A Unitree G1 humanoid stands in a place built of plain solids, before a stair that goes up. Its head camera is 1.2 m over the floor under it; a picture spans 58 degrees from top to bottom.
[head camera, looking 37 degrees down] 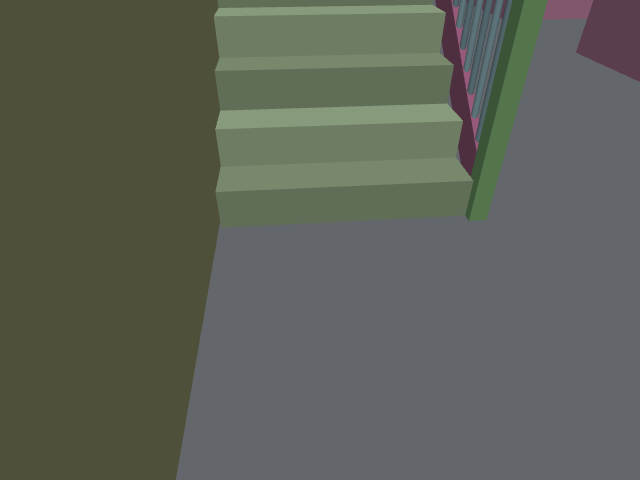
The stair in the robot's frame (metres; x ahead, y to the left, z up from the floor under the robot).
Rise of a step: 0.20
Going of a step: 0.24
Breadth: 1.20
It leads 5 degrees to the left of straight ahead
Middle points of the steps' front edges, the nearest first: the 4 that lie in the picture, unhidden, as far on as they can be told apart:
1.74 -0.12 0.20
1.99 -0.10 0.39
2.23 -0.08 0.59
2.47 -0.06 0.79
